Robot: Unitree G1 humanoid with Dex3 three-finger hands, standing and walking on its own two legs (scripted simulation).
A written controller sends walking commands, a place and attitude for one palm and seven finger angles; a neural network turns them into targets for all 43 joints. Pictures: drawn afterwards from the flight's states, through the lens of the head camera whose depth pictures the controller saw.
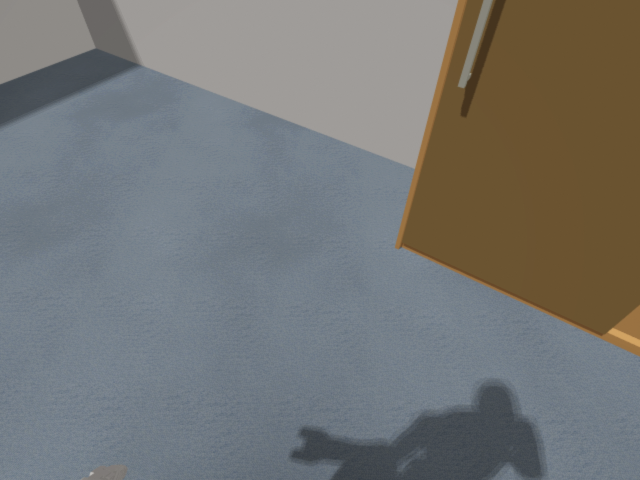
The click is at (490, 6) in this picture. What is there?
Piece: wardrobe's sliding door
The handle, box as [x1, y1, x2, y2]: [458, 0, 492, 87]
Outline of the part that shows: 492,0 483,0 458,86 464,87 466,81 470,76 469,71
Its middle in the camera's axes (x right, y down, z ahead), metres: +0.39 -0.53 +0.92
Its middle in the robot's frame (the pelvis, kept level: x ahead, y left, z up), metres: +1.08 -0.34 +0.16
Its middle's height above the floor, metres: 0.93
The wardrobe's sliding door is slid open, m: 0.00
